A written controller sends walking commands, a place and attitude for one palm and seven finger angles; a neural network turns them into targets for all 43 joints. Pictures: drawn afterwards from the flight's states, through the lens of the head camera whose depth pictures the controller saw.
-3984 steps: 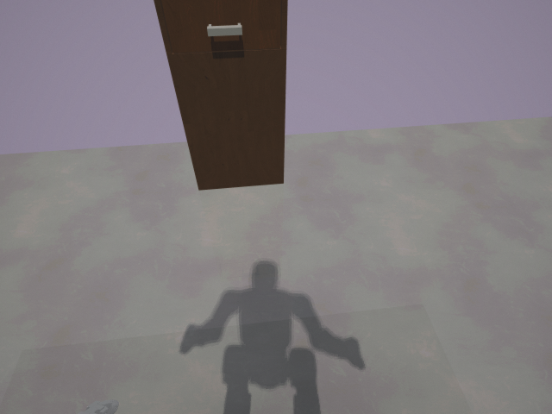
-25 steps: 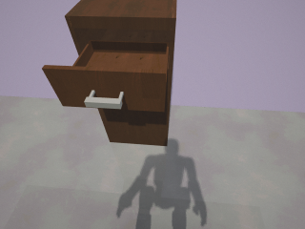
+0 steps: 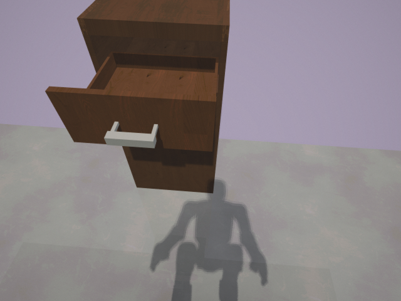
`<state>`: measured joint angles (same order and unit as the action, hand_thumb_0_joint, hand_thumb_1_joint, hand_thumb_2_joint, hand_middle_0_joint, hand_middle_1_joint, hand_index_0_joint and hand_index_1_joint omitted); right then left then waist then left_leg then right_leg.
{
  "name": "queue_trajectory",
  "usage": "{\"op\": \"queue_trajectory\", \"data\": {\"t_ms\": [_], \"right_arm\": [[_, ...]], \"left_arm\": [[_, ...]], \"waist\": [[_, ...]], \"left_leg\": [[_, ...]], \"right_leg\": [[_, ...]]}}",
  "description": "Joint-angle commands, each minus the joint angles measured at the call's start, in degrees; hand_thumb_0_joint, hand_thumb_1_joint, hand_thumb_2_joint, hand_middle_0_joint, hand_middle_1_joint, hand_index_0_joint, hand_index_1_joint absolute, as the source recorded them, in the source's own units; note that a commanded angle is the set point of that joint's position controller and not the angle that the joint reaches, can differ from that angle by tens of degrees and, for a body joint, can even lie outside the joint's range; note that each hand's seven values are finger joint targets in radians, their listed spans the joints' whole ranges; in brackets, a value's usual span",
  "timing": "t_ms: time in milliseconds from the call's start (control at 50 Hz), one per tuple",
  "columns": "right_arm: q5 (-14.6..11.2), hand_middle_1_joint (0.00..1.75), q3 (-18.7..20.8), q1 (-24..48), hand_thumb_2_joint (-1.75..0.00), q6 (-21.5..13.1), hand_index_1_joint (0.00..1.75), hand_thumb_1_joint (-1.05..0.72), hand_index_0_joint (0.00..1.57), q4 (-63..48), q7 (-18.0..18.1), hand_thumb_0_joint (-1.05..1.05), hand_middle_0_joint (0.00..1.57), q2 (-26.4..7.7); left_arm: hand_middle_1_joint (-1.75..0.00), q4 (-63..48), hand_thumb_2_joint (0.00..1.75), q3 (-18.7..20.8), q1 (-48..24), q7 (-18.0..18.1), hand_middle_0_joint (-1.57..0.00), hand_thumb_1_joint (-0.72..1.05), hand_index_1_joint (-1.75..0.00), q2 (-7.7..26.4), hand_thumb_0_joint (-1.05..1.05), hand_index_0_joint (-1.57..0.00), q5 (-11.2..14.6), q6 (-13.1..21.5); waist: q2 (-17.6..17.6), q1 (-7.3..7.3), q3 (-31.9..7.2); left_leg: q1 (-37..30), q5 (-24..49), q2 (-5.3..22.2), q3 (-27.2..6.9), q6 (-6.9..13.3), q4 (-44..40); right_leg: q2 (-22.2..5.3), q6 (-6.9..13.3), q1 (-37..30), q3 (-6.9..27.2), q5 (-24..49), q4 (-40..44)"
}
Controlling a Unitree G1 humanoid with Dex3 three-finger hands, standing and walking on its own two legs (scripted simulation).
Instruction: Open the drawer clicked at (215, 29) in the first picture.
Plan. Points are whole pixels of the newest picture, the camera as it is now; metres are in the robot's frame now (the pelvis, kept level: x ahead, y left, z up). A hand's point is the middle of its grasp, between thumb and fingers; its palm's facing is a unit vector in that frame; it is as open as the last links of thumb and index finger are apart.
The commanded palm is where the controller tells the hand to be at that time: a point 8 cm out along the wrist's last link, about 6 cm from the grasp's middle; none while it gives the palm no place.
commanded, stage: look to check the result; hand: left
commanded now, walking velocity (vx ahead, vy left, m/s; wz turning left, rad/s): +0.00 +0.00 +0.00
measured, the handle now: (133, 133) +0.49 +0.20 +0.03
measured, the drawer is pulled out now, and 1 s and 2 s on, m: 0.29 0.29 0.29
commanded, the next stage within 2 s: stand and wait in 0.44 s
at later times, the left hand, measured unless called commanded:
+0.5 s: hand out of the picture +0.07 +0.23 -0.16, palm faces -0.01 -0.96 -0.29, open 7.4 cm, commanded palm none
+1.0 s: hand out of the picture +0.08 +0.24 -0.16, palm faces -0.02 -0.95 -0.32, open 7.4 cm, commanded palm none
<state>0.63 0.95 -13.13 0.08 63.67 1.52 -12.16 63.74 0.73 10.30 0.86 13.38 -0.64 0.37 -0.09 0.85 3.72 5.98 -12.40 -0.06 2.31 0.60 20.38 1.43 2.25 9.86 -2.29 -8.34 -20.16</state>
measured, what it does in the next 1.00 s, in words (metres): stands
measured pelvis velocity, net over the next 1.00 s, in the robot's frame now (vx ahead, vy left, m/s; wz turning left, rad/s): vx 0.01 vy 0.00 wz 0.01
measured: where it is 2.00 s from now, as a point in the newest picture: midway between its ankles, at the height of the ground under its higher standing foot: outside the picture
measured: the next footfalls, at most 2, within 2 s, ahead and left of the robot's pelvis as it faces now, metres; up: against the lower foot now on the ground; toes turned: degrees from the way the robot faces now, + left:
none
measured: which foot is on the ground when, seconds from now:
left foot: down 0.00-1.00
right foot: down 0.00-1.00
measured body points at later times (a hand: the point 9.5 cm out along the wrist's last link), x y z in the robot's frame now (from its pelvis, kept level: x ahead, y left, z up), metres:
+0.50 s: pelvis +0.01 +0.00 +0.00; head +0.03 +0.00 +0.45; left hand +0.07 +0.28 -0.14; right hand +0.06 -0.27 -0.15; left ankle -0.01 +0.11 -0.75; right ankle +0.03 -0.09 -0.75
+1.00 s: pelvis +0.01 +0.00 +0.00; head +0.04 +0.00 +0.45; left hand +0.09 +0.29 -0.13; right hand +0.07 -0.28 -0.14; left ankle -0.01 +0.11 -0.75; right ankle +0.03 -0.09 -0.75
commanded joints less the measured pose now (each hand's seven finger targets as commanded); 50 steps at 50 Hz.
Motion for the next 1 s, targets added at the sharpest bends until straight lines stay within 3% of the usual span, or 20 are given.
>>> {"op": "queue_trajectory", "data": {"t_ms": [0,40,100,280,420,920,980], "right_arm": [[0.0,0.3,1.6,-1.2,-0.9,-0.8,0.3,-0.9,0.2,-2.1,0.5,0.0,0.2,-8.6],[0.0,0.3,1.5,-1.2,-0.9,-0.7,0.3,-0.9,0.2,-1.8,0.4,0.0,0.2,-8.9],[0.0,0.3,1.7,-0.6,-0.9,-0.7,0.3,-0.9,0.2,-2.1,0.3,0.0,0.2,-9.5],[-0.1,0.3,1.8,1.4,-0.9,-1.0,0.3,-0.9,0.2,-2.1,0.3,0.0,0.2,-11.5],[0.0,0.3,1.9,2.8,-0.9,-1.0,0.3,-0.9,0.2,-2.2,0.2,0.0,0.2,-12.8],[0.0,0.3,1.9,6.0,-0.9,-1.3,0.3,-0.9,0.2,-2.6,-0.1,0.0,0.2,-16.4],[0.0,0.3,1.8,6.2,-0.9,-1.5,0.3,-0.9,0.2,-2.7,-0.1,0.0,0.2,-16.6]], "left_arm": [[-0.3,-2.1,0.9,2.0,0.9,0.8,-0.2,0.9,-0.3,9.2,0.0,-0.2,0.0,1.2],[-0.3,-1.9,0.9,1.9,0.2,0.8,-0.2,0.9,-0.3,9.7,0.0,-0.2,0.1,1.1],[-0.3,-2.1,0.9,2.0,0.5,0.8,-0.2,0.9,-0.3,10.1,0.0,-0.2,0.0,1.2],[-0.3,-1.9,0.9,2.1,-1.2,0.8,-0.2,0.9,-0.3,11.9,0.0,-0.2,0.1,1.5],[-0.3,-1.9,0.9,2.2,-2.4,0.7,-0.2,0.9,-0.3,12.9,0.0,-0.2,0.0,1.6],[-0.3,-2.5,0.9,2.2,-5.5,0.2,-0.2,0.9,-0.3,15.7,0.0,-0.2,0.0,1.6],[-0.3,-2.6,0.9,2.3,-5.5,0.3,-0.2,0.9,-0.3,16.1,0.0,-0.2,0.0,1.8]], "waist": [[0.0,-0.39,-0.9],[-1.0,-0.24,-0.7],[0.6,-0.33,-1.4],[0.2,-0.13,-4.1],[-0.1,-0.15,-2.7],[-0.1,-0.35,-3.6],[-0.1,-0.29,-5.2]], "left_leg": [[1.7,4.0,6.5,-5.6,1.2,-4.6],[2.2,3.3,6.5,-5.9,1.1,-5.0],[1.0,3.0,6.5,-5.7,1.3,-4.8],[-0.8,7.5,6.8,-5.9,1.0,-5.0],[-0.6,6.7,7.0,-5.8,1.0,-5.6],[-1.4,6.5,7.3,-6.5,0.8,-7.2],[-2.2,8.9,7.3,-6.4,0.8,-6.9]], "right_leg": [[-7.1,0.7,-1.6,7.3,4.5,4.1],[-7.3,0.5,-2.0,7.4,3.4,4.3],[-7.1,0.6,-1.7,7.6,2.4,4.9],[-7.7,0.6,-3.8,7.3,9.2,3.7],[-7.8,0.5,-3.4,7.5,8.0,4.5],[-8.1,0.1,-4.5,7.6,5.8,5.7],[-8.4,0.3,-5.4,7.5,8.7,5.2]]}}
